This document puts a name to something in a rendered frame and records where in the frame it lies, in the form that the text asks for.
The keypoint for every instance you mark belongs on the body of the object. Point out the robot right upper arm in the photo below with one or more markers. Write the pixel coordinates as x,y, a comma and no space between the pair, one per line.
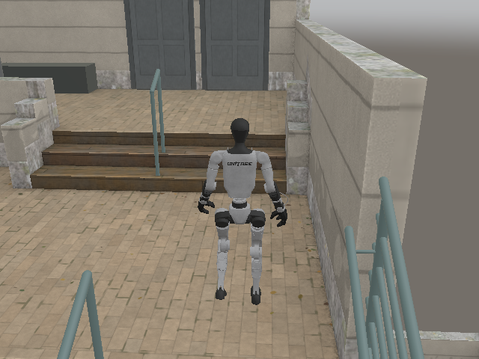
267,172

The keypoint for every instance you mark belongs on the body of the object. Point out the left robot hand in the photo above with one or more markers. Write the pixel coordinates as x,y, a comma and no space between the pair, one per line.
202,209

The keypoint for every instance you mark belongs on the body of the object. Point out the right robot forearm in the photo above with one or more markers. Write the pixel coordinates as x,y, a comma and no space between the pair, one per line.
276,199

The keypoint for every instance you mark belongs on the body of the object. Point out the right robot hand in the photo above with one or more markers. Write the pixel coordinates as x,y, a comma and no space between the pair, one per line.
281,215

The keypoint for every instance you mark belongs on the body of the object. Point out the robot left upper arm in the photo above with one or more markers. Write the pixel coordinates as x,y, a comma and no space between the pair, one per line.
215,159

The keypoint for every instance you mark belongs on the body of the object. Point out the left robot forearm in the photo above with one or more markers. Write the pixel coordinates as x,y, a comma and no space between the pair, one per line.
205,194

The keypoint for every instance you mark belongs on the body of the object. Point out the robot torso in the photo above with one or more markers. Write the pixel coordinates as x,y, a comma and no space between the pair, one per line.
239,173

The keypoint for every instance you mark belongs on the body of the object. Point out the left robot shin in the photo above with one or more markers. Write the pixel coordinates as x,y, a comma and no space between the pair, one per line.
222,262

